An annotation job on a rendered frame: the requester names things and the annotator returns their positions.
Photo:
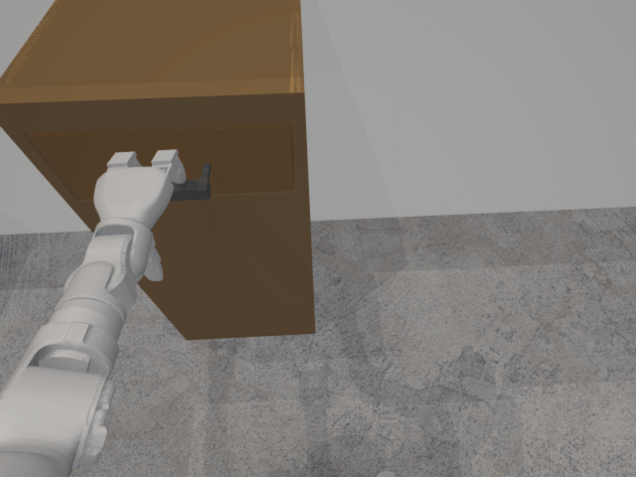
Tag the drawer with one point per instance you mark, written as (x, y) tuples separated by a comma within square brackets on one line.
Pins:
[(244, 158)]

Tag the left robot hand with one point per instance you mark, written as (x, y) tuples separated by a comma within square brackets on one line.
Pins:
[(141, 194)]

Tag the robot left upper arm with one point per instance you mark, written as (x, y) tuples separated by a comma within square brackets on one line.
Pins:
[(53, 421)]

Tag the handle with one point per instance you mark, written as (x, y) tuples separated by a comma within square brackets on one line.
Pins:
[(194, 189)]

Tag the robot left forearm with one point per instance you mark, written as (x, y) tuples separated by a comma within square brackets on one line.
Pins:
[(83, 331)]

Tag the cabinet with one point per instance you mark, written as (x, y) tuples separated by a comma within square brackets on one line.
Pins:
[(237, 265)]

